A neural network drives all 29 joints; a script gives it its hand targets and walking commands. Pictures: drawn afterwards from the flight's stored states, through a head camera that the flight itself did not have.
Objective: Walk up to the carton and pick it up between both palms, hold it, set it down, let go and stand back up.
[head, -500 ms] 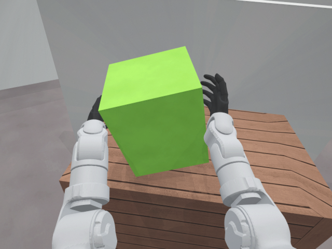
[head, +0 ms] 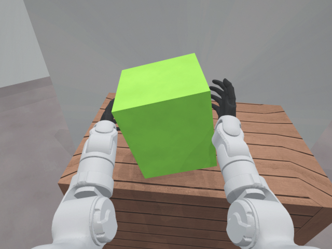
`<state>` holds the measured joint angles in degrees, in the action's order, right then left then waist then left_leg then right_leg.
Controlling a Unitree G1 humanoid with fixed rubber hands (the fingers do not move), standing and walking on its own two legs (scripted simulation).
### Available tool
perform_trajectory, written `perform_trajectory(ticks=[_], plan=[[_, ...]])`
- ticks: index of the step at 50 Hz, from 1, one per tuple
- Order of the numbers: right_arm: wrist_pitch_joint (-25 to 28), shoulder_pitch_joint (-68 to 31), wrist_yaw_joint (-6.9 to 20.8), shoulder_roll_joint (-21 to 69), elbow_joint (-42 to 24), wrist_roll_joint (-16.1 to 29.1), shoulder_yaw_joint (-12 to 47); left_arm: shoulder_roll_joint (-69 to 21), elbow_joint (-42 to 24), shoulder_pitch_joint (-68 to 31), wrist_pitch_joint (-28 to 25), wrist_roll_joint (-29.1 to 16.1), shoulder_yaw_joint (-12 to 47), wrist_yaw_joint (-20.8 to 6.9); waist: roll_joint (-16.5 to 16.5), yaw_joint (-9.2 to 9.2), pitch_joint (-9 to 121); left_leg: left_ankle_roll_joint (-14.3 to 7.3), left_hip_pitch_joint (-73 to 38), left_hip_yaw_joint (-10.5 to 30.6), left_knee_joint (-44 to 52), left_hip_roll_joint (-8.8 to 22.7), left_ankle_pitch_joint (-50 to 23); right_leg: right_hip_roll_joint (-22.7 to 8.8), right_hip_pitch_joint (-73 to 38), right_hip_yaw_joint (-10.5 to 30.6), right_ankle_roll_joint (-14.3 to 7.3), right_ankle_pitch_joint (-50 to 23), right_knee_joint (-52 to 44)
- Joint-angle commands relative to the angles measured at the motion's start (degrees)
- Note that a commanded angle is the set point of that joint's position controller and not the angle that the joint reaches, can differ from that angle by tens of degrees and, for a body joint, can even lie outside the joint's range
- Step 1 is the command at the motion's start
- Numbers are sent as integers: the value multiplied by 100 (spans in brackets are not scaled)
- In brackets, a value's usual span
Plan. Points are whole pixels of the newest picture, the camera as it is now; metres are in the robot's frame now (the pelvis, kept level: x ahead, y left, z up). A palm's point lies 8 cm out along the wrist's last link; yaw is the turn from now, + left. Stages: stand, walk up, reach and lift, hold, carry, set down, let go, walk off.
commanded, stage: set down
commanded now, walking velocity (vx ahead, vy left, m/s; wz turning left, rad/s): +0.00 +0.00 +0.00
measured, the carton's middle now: (169, 117) +0.45 -0.08 +0.13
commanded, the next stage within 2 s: none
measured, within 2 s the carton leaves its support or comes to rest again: neither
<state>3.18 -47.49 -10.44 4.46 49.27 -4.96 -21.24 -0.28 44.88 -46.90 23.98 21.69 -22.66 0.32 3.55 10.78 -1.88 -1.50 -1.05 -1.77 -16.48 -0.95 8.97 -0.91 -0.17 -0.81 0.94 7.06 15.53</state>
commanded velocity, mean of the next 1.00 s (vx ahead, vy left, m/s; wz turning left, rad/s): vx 0.00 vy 0.00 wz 0.00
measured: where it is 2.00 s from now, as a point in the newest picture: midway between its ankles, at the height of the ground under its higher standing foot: outside the picture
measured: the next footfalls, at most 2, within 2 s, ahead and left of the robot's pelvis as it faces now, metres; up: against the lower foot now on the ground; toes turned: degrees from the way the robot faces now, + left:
none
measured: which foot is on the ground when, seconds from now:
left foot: down 0.00-1.00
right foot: down 0.00-1.00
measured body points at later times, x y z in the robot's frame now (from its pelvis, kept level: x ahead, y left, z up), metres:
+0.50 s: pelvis +0.03 +0.01 +0.00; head -0.01 +0.03 +0.45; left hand +0.45 +0.09 +0.12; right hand +0.39 -0.20 +0.18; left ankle +0.01 +0.10 -0.75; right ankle +0.03 -0.13 -0.75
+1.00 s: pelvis +0.01 +0.01 +0.00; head +0.00 +0.03 +0.45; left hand +0.46 +0.07 +0.11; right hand +0.38 -0.22 +0.15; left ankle +0.01 +0.10 -0.75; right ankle +0.03 -0.13 -0.75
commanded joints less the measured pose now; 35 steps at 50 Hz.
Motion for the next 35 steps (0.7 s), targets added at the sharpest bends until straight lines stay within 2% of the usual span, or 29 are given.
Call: perform_trajectory(ticks=[1,2,3,4,5,7,8,10,11,12,13,14,15,16,17,18,20,21,22,24,25,26,27,29,31,32,33,34,35], plan=[[150,-3892,867,3172,-510,-2,1987,-3183,-1553,-5407,-1075,-861,1999,-876,-430,1,3013,345,-520,-264,136,-61,-737,335,-669,-679,229,-1352,-37],[186,-3852,861,3311,-464,14,2074,-3233,-1810,-5645,-1179,-910,2134,-831,-528,3,3232,387,-556,-293,57,-81,-1095,342,-758,-678,234,-1691,37],[205,-3857,845,3311,-559,172,2299,-3239,-1836,-5468,-1205,-958,2165,-803,-453,-49,3352,434,-708,-247,-63,-60,-1537,376,-806,-599,236,-2019,84],[147,-3705,831,3163,-510,175,2333,-3170,-1817,-5422,-1212,-956,2183,-809,-440,37,3255,448,-653,-235,-116,-53,-1694,359,-906,-586,238,-2174,115],[92,-3633,798,3232,-426,175,2327,-3124,-1710,-5426,-1245,-913,2082,-826,-419,-5,3197,388,-541,-238,-111,-95,-1594,329,-1011,-541,264,-2258,112],[28,-3416,727,3166,-276,131,2280,-3089,-1723,-5272,-1221,-828,2032,-900,-397,102,2807,426,-491,-168,-67,-82,-1618,326,-1073,-544,284,-2396,114],[11,-3256,738,3202,-159,160,2177,-3185,-1821,-5311,-1194,-866,2131,-900,-396,219,2780,449,-574,-151,-55,-62,-1655,351,-1028,-586,291,-2267,74],[53,-3437,683,3201,-452,154,2264,-3108,-1584,-5053,-1163,-805,1981,-944,-365,144,2755,455,-489,-137,-98,-91,-1732,338,-1025,-612,281,-2439,69],[64,-3320,654,3221,-504,185,2307,-3164,-1864,-5017,-1177,-897,2101,-956,-450,204,3048,479,-655,-144,-153,-82,-2050,328,-1115,-578,315,-2785,136],[124,-3491,648,3155,-573,216,2235,-3254,-2019,-5463,-1233,-981,2272,-933,-592,366,3296,555,-877,-56,-237,-60,-2175,373,-958,-663,267,-2648,116],[139,-3380,628,3166,-520,252,2286,-3313,-2034,-5328,-1265,-948,2282,-916,-562,332,3235,622,-1048,-62,-287,-44,-2416,404,-764,-660,236,-2617,57],[132,-3239,608,3195,-408,234,2253,-3332,-2210,-5416,-1303,-1016,2417,-905,-671,429,3363,655,-1179,-31,-407,-42,-2695,383,-743,-658,246,-2891,96],[158,-3390,593,3245,-675,229,2361,-3336,-2210,-5486,-1333,-1075,2459,-908,-665,363,3527,639,-1143,-33,-452,-35,-2777,394,-751,-650,237,-2937,138],[178,-3233,601,3211,-505,236,2381,-3332,-2322,-5449,-1380,-1059,2510,-861,-794,374,3476,685,-1215,-27,-506,-11,-3037,401,-696,-616,203,-3008,159],[165,-3128,610,3189,-361,176,2319,-3307,-2557,-5730,-1392,-1069,2581,-845,-908,412,3622,734,-1403,-11,-505,-9,-3162,418,-567,-667,220,-2944,128],[235,-3187,614,3095,-576,235,2354,-3420,-2403,-5408,-1352,-1109,2638,-824,-969,415,3672,771,-1609,27,-562,37,-3464,475,-410,-666,188,-2774,100],[171,-3103,605,3077,-464,216,2289,-3301,-2035,-5179,-1281,-975,2443,-876,-760,351,3228,723,-1432,0,-544,15,-3203,436,-478,-639,200,-2785,36],[155,-3138,619,3062,-448,196,2222,-3278,-1926,-5153,-1250,-955,2360,-898,-789,318,3067,693,-1253,-13,-490,-2,-3085,419,-535,-639,190,-2742,20],[143,-3197,600,3016,-543,131,2114,-3214,-1624,-4998,-1193,-909,2261,-952,-616,359,2910,664,-1068,-52,-398,-20,-2677,410,-622,-647,210,-2666,-21],[83,-3176,613,3023,-331,46,1969,-3163,-1481,-4872,-1189,-742,2037,-1020,-587,291,2630,579,-765,-39,-237,-32,-2284,374,-724,-614,244,-2632,-19],[123,-3063,612,3075,-287,52,2049,-3266,-1564,-4919,-1209,-782,2123,-1030,-617,314,2668,612,-903,-40,-253,3,-2371,371,-744,-645,258,-2607,21],[113,-3132,582,2984,-332,-63,1881,-3173,-1447,-5016,-1198,-761,2093,-1060,-595,427,2630,616,-947,-54,-230,11,-2302,372,-689,-668,235,-2521,-77],[101,-3116,585,2957,-419,-64,1817,-3034,-985,-4635,-1170,-656,1814,-1117,-431,288,2352,534,-642,-114,-147,-43,-1888,356,-752,-637,232,-2382,-108],[128,-3074,597,3164,-342,-113,1899,-3159,-1346,-5033,-1263,-687,1937,-1102,-399,350,2655,494,-548,-134,-73,-70,-1782,343,-930,-658,276,-2608,-19],[94,-3065,613,3181,-299,-212,1812,-2973,-1156,-5069,-1389,-662,1787,-1104,-464,278,2620,449,-384,-153,17,-55,-1619,320,-857,-655,258,-2484,-47],[196,-3196,639,3281,-489,-219,1842,-3110,-1280,-5242,-1473,-759,1939,-1079,-528,270,3103,438,-523,-139,-41,-50,-1685,343,-731,-651,244,-2493,-6],[149,-3229,654,3219,-450,-334,1765,-2980,-918,-5258,-1497,-701,1788,-1072,-378,268,2973,391,-323,-163,-10,-61,-1417,299,-773,-633,244,-2488,-5],[156,-3360,653,3362,-521,-415,1729,-3004,-1020,-5611,-1607,-766,1865,-1065,-323,267,3190,375,-160,-221,43,-92,-1190,303,-843,-625,267,-2435,25],[206,-3507,670,3425,-687,-432,1809,-3087,-975,-5507,-1656,-886,1982,-1030,-372,239,3415,353,-107,-215,-6,-70,-1252,274,-831,-561,264,-2618,80]])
